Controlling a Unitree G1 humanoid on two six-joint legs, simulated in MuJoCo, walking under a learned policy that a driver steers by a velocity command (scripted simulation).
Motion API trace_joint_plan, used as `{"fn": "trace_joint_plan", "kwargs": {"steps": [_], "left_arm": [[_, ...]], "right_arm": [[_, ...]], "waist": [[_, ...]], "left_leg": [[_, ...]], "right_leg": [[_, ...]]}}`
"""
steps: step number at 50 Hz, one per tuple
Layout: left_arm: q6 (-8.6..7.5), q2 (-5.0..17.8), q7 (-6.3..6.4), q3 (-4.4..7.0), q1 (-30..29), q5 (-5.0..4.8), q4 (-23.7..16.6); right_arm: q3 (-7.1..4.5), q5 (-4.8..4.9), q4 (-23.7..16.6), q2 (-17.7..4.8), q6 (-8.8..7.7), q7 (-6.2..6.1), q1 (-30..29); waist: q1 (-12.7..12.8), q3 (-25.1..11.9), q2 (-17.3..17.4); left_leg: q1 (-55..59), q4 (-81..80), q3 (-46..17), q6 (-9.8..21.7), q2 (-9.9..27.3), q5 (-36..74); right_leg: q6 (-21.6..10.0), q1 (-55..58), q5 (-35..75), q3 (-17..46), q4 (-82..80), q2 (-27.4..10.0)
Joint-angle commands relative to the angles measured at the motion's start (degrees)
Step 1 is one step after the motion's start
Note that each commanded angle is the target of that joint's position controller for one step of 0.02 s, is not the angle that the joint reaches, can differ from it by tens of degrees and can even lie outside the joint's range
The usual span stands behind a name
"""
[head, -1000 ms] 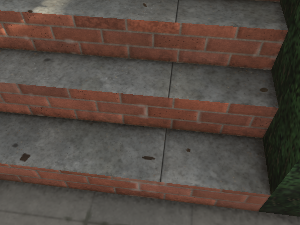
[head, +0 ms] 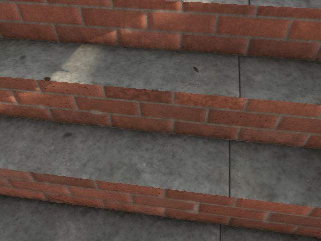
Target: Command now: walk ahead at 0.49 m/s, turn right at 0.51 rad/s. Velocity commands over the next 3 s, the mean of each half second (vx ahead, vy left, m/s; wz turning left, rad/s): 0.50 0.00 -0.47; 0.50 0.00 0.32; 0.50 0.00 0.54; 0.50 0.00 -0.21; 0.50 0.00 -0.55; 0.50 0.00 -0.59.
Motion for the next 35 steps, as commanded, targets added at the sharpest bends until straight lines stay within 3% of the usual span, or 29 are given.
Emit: {"fn": "trace_joint_plan", "kwargs": {"steps": [1, 2, 3, 4, 5, 6, 7, 8, 10, 13, 15, 18, 19, 20, 21, 22, 23, 24, 25, 26, 27, 28, 29, 30, 31, 32, 33, 34, 35], "left_arm": [[-0.59, 6.36, 0.66, 2.6, 10.59, -0.09, -1.17], [-1.34, 5.87, 1.12, 3.01, 17.38, -0.14, 0.74], [-2.52, 7.51, 1.73, 3.96, 23.8, -0.14, 3.05], [-2.83, 15.33, 1.84, 5.6, 18.62, -0.31, 3.32], [-2.97, 17.25, 2.08, 6.01, 18.79, -1.31, 0.39], [-2.43, 15.7, 2.35, 5.98, 13.84, -1.74, -1.06], [-1.9, 12.25, 2.27, 4.87, 11.03, -1.97, -0.71], [-1.88, 9.84, 2.28, 3.83, 10.74, -1.53, 0.18], [-2.57, 8.01, 2.3, 2.75, 12.87, -1.25, 1.84], [-4.41, 10.26, 2.16, 3.19, 18.91, -0.5, 5.4], [-4.95, 9.34, 2.3, 2.72, 22.31, -0.32, 7.49], [-4.45, 9.33, 3.46, 2.56, 23.21, -1.53, 9.21], [-4.02, 9.18, 4.01, 2.4, 22.86, -1.31, 9.09], [-3.23, 10.01, 4.9, 2.67, 19.71, -2.04, 7.04], [-2.63, 9.33, 4.99, 2.63, 16.16, -2.63, 6.22], [-3.62, 10.05, 4.69, 2.62, 16.16, -3.19, 5.07], [-5.09, 15.74, 4.05, 4.68, 12.81, -3.08, 4.54], [-6.44, 19.1, 2.68, 6.68, 8.63, -5.1, 4.22], [-7.45, 16.37, 1.22, 6.71, 8.58, -5.47, 2.8], [-7.07, 8.35, -1.45, 5.4, 9.74, -2.91, -0.71], [-6.66, 4.4, -2.23, 4.39, 13.19, 2.92, -0.26], [-5.77, -1.09, -2.17, 2.52, 10.04, 3.2, -3.21], [-5.34, -3.01, -1.48, 1.07, 5.73, 3.4, -5.82], [-5.32, -5.46, -0.65, -0.62, 3.81, 3.46, -7.71], [-2.84, 0.71, -2.44, -1.24, 2.56, -2.38, -7.2], [-2.68, 0.19, -2.11, -1.19, 3.86, -2.56, -8.51], [-2.41, -1.07, -2.12, -2.19, 5.26, -0.76, -8.99], [-2.4, -1.59, -2.27, -3.02, 3.92, 0.4, -10.07], [-2.33, -0.39, -2.43, -3.08, 3.51, -0.54, -9.99]], "right_arm": [[-2.12, 1.58, -5.05, -10.6, -0.37, -0.46, -7.45], [-2.05, 3.52, -5.34, -10.28, 0.41, 0.0, -10.42], [-1.78, 4.9, -6.67, -9.19, 0.74, 0.57, -15.62], [-0.07, 2.4, -8.74, -1.57, 0.02, 0.35, -12.58], [0.97, 0.49, -10.69, -0.53, -0.15, -0.2, -6.91], [0.92, 0.56, -11.11, -1.54, -0.03, -0.68, -8.21], [0.77, 0.02, -11.71, -2.11, -0.16, -0.38, -10.15], [1.01, -0.81, -13.25, -1.45, 0.12, -0.06, -13.24], [1.8, -0.8, -16.73, 0.09, 1.98, 0.38, -16.33], [3.38, -0.45, -22.28, 3.48, 3.3, -0.7, -22.53], [4.16, -0.53, -25.82, 4.63, 3.01, -1.12, -28.84], [5.88, -1.23, -31.93, 6.12, 2.82, -1.07, -35.84], [6.09, -0.8, -32.94, 6.03, 3.17, -0.82, -36.13], [6.96, -1.21, -33.48, 7.22, 3.68, -0.35, -34.31], [6.71, 0.39, -33.11, 6.52, 3.77, -0.6, -32.84], [4.55, 1.7, -26.72, 4.12, 3.97, -1.43, -21.65], [2.15, 2.21, -21.56, 0.31, 4.05, -1.83, -5.64], [0.57, 1.56, -17.92, -3.12, 3.82, -1.85, 4.99], [-0.99, 0.07, -14.12, -6.81, 3.24, -1.75, 7.49], [-3.1, 0.27, -11.16, -13.09, 4.0, -3.17, 6.47], [-3.42, 2.24, -11.85, -9.76, 5.09, -3.47, -1.96], [-2.45, 2.58, -9.36, -5.23, 5.18, -3.24, -8.01], [-1.58, 2.3, -5.4, -1.92, 4.64, -2.77, -8.91], [-0.5, 2.25, -1.06, 1.76, 3.6, -2.92, -5.82], [2.42, -1.76, -0.71, 5.53, 3.04, 1.98, -3.27], [2.46, -2.77, 3.42, 6.62, 2.99, 2.88, 2.47], [2.45, -3.61, 7.31, 5.75, 2.61, 3.5, 5.82], [2.05, -3.3, 9.39, 4.1, 1.97, 4.02, 7.81], [1.66, -3.21, 7.7, 2.69, 1.07, 4.52, 2.37]], "waist": [[7.53, -8.62, 5.86], [11.19, -10.8, 5.47], [16.57, -5.82, -0.74], [7.19, 0.62, -14.15], [5.29, -11.06, -6.9], [3.73, -8.95, -2.69], [1.46, -1.41, 0.03], [1.16, 0.44, 0.68], [0.58, 1.73, 0.11], [2.42, 0.33, -2.66], [4.6, 2.2, -4.29], [4.96, 3.8, -0.15], [4.96, 2.81, -1.63], [3.82, -1.2, -2.25], [1.69, -2.23, -3.14], [-1.89, -13.11, -7.32], [-9.09, -22.35, -11.94], [-13.76, -28.57, -11.26], [-13.13, -28.12, -1.54], [-9.13, -25.41, 25.99], [-4.14, -24.66, 17.14], [1.99, -12.12, 5.57], [2.86, -2.82, -1.58], [4.31, 2.48, -4.31], [-1.97, 4.22, 0.3], [-0.98, 1.69, 2.04], [1.1, -0.92, 1.42], [2.71, -3.54, 0.46], [5.26, -5.65, -0.77]], "left_leg": [[-1.35, 17.21, -2.28, 6.24, 15.02, 74.49], [-4.34, 29.12, -1.32, 5.05, 13.57, 69.4], [-14.79, 48.17, -1.12, 2.43, 7.76, 43.03], [-41.13, 71.28, -5.15, -1.44, -1.08, -4.14], [-42.07, 76.53, -14.53, -2.67, -0.63, 0.19], [-42.81, 79.69, -15.62, -4.33, 0.53, 3.12], [-47.82, 82.48, -14.62, -4.4, 1.6, 1.56], [-53.77, 88.0, -14.41, -3.35, 1.73, -0.34], [-59.02, 92.6, -14.03, -1.82, 2.11, -1.55], [-71.37, 104.56, -13.23, 0.53, 1.03, -7.6], [-81.33, 107.57, -12.9, 1.18, 1.41, -11.85], [-79.65, 90.06, -12.62, 0.55, 3.27, -11.69], [-75.43, 84.04, -9.56, 0.09, 2.4, -9.96], [-56.96, 69.8, -7.26, 0.98, 2.46, -10.43], [-39.92, 54.14, -5.26, 1.87, 0.46, -9.43], [-22.3, 56.03, -2.85, 2.54, -6.04, -7.58], [-14.78, 55.19, -6.51, 4.15, -5.59, -1.15], [-11.32, 43.43, -9.73, 5.73, -6.19, -3.32], [-7.78, 29.54, -21.99, 8.08, -4.08, -7.8], [-2.82, 2.77, -61.74, 17.24, 12.51, -5.18], [-7.97, -3.85, -78.92, 18.13, 14.55, -13.62], [-18.38, -2.45, -69.63, 16.21, 11.07, -28.89], [-23.5, 0.12, -62.23, 14.39, 9.75, -29.13], [-26.83, 3.13, -51.35, 12.62, 7.47, -17.94], [-24.72, 5.31, -46.38, 14.95, 6.38, 2.04], [-19.66, 3.9, -45.37, 14.29, 7.4, 12.31], [-15.21, 4.57, -43.25, 13.97, 7.13, 18.28], [-12.76, 4.52, -37.13, 13.03, 5.5, 17.68], [-19.36, 2.24, -30.6, 12.03, 3.24, 10.96]], "right_leg": [[-2.25, 19.18, 2.31, -2.02, -15.43, 4.8], [-2.72, 27.33, 10.51, -4.42, -26.53, 7.05], [-3.38, 33.14, 22.09, -3.31, -41.34, 7.78], [-6.49, 40.93, 67.66, 16.98, -31.18, -5.8], [-16.94, 42.41, 77.49, 30.87, -35.43, -16.13], [-20.66, 36.59, 56.32, 32.36, -38.84, -17.79], [-18.96, 30.37, 39.62, 31.21, -40.61, -15.0], [-16.83, 29.47, 32.53, 30.25, -40.17, -12.48], [-12.81, 24.71, 26.55, 25.46, -40.59, -9.15], [-11.82, 27.89, 15.5, 26.75, -42.68, -8.43], [-11.35, 31.33, 6.82, 28.5, -44.63, -8.58], [-8.64, 28.47, 5.03, 26.88, -48.64, -4.91], [-8.98, 27.6, 11.27, 24.84, -52.17, -4.7], [-9.58, 21.73, 27.36, 21.78, -59.8, -5.5], [-8.4, 16.22, 40.84, 16.61, -61.66, -3.95], [-8.57, 19.23, 87.72, 10.58, -51.78, -4.0], [-7.22, 27.3, 109.88, 11.02, -40.2, -9.28], [-5.93, 34.91, 114.34, 9.11, -24.96, -10.46], [-4.84, 28.99, 95.76, 10.14, -9.0, -6.43], [-0.82, 7.98, 25.31, 10.97, 16.88, 12.19], [-0.59, 0.11, 11.06, 20.05, 43.78, 13.03], [-0.05, -8.2, 14.23, 15.42, 49.87, 8.72], [-0.11, -15.53, 14.94, 11.21, 55.35, 7.84], [-0.73, -20.78, 14.26, 10.64, 57.31, 6.19], [-8.06, -34.27, 15.07, 27.79, 59.18, 12.13], [-8.95, -39.53, 13.57, 26.52, 60.09, 11.07], [-9.08, -45.46, 16.5, 26.27, 60.67, 10.79], [-8.79, -47.89, 15.92, 22.68, 58.28, 9.32], [-8.17, -42.55, 17.64, 17.07, 52.16, 6.4]]}}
